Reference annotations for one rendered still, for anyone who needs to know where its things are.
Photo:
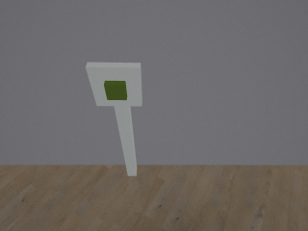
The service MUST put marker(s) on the panel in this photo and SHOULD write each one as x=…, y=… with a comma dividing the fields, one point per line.
x=98, y=73

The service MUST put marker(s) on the button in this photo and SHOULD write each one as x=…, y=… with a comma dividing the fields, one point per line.
x=115, y=90

